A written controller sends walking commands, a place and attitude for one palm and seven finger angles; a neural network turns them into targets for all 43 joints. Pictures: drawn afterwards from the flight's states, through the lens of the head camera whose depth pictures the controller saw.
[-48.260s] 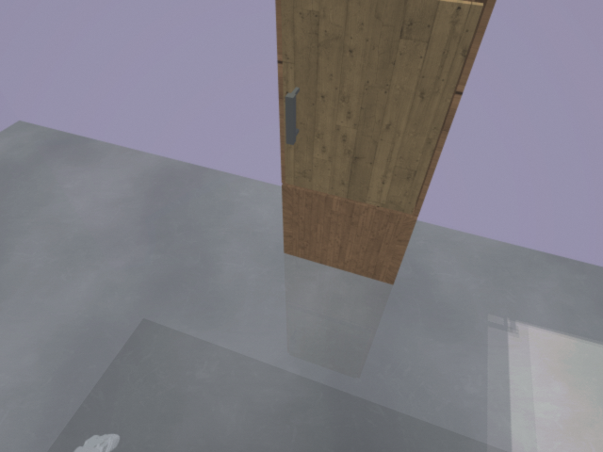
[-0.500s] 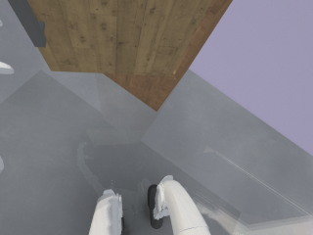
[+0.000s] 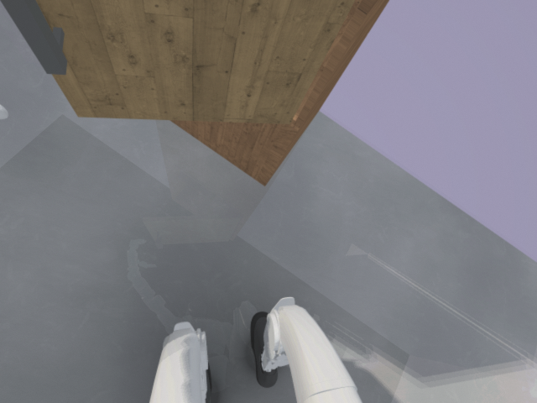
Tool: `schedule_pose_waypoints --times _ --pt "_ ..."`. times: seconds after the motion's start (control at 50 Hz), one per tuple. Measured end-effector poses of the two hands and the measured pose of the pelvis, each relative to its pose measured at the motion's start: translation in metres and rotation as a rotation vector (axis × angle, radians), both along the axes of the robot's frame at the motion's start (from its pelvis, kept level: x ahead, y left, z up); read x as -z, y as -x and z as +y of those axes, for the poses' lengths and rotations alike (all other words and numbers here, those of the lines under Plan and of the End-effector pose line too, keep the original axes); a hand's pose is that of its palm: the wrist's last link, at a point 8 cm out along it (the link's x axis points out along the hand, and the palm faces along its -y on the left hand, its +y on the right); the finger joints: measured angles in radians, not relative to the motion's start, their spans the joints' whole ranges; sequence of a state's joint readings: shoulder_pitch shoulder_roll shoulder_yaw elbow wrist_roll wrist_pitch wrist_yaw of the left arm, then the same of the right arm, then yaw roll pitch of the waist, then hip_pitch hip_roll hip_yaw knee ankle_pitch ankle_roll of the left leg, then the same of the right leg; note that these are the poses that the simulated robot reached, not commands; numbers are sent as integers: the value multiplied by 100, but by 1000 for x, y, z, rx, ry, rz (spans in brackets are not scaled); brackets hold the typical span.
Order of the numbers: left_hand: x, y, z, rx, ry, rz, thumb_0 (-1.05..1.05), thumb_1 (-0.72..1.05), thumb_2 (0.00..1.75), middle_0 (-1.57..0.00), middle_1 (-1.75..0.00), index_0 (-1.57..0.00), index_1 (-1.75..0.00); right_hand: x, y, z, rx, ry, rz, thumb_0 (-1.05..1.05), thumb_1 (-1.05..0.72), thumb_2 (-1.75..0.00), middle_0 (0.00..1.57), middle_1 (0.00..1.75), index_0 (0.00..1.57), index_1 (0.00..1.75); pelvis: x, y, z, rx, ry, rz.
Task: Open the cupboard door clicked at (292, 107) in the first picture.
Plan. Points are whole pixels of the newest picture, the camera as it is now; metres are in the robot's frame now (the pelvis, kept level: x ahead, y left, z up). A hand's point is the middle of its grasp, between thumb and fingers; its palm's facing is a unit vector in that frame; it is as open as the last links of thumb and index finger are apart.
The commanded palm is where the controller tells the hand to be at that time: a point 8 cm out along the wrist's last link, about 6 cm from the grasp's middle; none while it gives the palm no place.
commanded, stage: slide the fingers in behind the handle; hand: left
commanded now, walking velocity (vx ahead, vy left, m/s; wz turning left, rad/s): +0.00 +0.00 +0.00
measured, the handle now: (34, 8) +0.59 +0.25 +0.06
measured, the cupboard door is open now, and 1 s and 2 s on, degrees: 38 38 38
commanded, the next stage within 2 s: close the thumb around the handle in 1.68 s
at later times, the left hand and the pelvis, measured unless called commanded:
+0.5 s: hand out of the picture +0.54 +0.28 +0.06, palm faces +0.05 -1.00 -0.01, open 14.0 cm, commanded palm +0.53 +0.29 +0.06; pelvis +0.01 +0.00 +0.01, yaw +0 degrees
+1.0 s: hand (30, 56) +0.54 +0.25 +0.05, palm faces +0.05 -1.00 -0.01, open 14.0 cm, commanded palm +0.52 +0.27 +0.06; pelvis +0.01 -0.01 +0.01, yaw +1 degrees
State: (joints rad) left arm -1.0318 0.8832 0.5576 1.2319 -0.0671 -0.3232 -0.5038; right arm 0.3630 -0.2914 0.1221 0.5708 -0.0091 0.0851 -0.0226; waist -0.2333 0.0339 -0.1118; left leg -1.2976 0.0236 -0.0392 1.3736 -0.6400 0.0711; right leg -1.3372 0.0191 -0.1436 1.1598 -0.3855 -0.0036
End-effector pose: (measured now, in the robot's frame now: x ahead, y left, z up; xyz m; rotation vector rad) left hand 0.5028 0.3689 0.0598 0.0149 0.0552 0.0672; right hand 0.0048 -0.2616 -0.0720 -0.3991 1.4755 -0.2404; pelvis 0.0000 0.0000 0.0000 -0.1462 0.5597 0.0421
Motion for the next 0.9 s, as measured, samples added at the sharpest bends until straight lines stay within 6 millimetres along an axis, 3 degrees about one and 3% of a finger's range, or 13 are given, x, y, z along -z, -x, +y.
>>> schedule_pose_waypoints --times 0.5,0.9 --pt "1 -9 -36 17 3 4 -1 -50 30 -30 -120 -30 -120 -1 -7 3 15 -34 -15 0 -90 -90 21 30 20 30 -8 -7 -2 2 -13 -11" --pt "5 -8 -61 19 7 6 -1 -50 30 -30 -120 -30 -120 2 -13 -6 12 -43 -26 0 -91 -90 20 30 20 30 -10 -8 -7 3 -30 -19"
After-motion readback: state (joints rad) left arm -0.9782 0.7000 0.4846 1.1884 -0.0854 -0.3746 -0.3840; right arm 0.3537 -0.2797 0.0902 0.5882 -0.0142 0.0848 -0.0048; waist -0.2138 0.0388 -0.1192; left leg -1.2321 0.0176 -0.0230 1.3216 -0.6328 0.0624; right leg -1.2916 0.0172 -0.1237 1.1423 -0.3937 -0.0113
